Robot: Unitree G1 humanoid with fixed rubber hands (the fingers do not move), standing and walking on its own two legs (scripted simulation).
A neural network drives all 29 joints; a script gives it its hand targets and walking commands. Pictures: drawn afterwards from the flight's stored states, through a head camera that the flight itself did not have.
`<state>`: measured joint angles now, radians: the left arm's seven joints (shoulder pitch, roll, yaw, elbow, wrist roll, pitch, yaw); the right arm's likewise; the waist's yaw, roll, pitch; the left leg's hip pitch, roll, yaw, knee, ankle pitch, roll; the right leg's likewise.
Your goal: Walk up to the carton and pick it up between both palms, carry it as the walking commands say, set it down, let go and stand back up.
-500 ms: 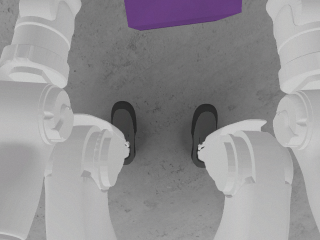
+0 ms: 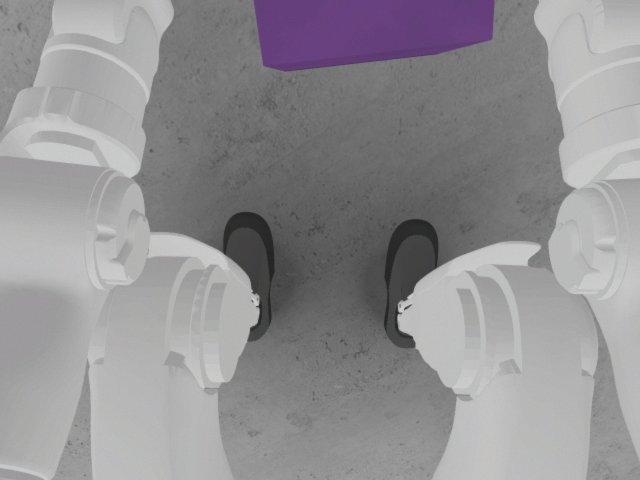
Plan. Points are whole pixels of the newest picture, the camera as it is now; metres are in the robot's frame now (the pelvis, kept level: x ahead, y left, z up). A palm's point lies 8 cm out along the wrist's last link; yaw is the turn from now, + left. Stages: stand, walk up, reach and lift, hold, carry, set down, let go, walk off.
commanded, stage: reach and lift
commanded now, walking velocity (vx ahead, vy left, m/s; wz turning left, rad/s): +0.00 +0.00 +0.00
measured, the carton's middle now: out of the picture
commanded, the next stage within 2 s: none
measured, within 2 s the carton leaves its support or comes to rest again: leaves its support in 1.24 s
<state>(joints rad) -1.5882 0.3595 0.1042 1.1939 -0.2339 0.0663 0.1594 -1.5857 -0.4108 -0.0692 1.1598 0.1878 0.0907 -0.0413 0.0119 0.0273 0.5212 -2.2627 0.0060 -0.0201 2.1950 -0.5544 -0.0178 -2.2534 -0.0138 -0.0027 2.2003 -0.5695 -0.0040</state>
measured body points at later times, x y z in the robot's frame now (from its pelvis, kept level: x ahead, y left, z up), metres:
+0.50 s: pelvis +0.00 +0.00 +0.00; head +0.40 -0.01 +0.20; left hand +0.57 +0.14 -0.22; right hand +0.57 -0.15 -0.22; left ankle +0.12 +0.12 -0.33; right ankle +0.11 -0.12 -0.33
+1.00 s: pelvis +0.00 +0.00 -0.01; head +0.39 -0.01 +0.20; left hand +0.57 +0.14 -0.22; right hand +0.57 -0.16 -0.22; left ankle +0.12 +0.12 -0.33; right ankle +0.11 -0.12 -0.33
